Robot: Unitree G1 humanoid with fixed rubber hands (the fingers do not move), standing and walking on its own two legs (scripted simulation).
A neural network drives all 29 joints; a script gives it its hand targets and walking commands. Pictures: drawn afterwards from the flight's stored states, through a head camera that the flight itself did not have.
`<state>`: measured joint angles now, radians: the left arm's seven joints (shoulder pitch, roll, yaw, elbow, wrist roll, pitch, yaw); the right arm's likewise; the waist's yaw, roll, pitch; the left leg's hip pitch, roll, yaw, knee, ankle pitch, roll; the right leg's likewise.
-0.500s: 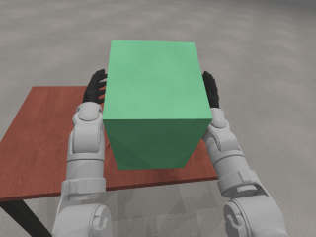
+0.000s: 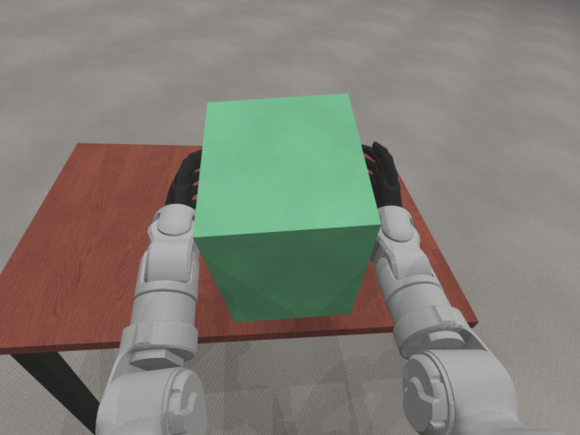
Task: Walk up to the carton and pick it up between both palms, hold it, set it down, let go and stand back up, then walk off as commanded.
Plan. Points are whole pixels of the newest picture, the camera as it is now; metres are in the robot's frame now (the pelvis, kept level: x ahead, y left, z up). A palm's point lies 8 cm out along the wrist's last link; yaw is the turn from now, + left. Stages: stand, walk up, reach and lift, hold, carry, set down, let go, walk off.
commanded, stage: set down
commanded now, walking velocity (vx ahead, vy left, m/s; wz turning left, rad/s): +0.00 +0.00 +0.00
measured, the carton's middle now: (286, 219) +0.40 +0.01 +0.11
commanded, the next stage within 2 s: none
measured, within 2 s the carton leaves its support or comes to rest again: neither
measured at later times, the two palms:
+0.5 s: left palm (181, 212) +0.40 +0.16 +0.12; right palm (375, 204) +0.41 -0.11 +0.15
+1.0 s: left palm (189, 214) +0.42 +0.16 +0.10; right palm (371, 207) +0.43 -0.12 +0.12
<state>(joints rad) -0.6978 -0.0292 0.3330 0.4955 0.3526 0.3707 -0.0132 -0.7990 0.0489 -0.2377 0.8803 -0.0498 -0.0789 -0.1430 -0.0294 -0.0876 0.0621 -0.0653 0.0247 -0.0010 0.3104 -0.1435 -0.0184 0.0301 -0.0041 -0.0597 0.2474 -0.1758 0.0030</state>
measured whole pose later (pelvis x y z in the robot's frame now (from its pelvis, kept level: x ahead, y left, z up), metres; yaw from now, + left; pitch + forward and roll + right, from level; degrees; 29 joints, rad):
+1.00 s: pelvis +0.01 +0.00 +0.00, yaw -2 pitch +0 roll +0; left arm -0.80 -0.05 0.50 0.81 0.39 0.18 -0.01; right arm -0.86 0.08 -0.48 0.99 -0.29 -0.09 -0.10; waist 0.03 -0.05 0.03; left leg -0.13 0.02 0.04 0.28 -0.14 -0.01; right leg -0.07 -0.01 -0.02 0.25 -0.18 0.01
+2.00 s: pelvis +0.01 +0.01 +0.00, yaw -3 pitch +5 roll +0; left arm -0.79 -0.04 0.56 0.95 0.42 -0.01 -0.01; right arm -0.82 0.15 -0.63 0.94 -0.47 -0.17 -0.06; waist 0.04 -0.05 -0.01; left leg -0.24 0.03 0.06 0.28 -0.12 0.00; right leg -0.19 -0.01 0.00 0.26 -0.16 0.01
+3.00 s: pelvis +0.02 +0.00 +0.00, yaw -5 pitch +5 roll +0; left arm -0.75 -0.11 0.63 0.84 0.50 -0.07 -0.04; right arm -0.75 0.16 -0.59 0.85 -0.46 -0.16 -0.03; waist 0.04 -0.06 0.04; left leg -0.21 0.04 0.08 0.28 -0.15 0.00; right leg -0.17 0.00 0.02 0.27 -0.17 0.01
